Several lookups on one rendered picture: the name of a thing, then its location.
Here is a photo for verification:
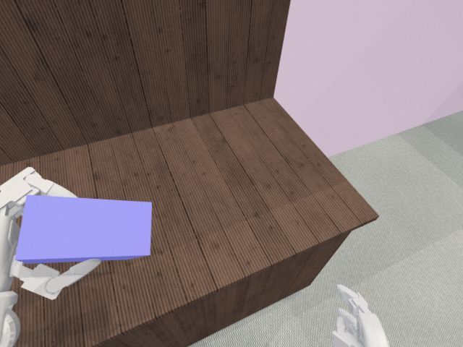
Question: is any sponge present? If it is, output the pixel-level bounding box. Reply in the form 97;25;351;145
15;194;152;264

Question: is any table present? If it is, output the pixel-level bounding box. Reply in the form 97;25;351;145
0;0;379;347

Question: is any robot left hand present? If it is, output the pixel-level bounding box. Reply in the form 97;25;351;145
0;167;101;300

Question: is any robot left forearm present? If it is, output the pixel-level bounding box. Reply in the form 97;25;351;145
0;291;20;347

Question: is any robot right hand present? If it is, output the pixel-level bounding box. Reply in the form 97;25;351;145
333;284;390;347

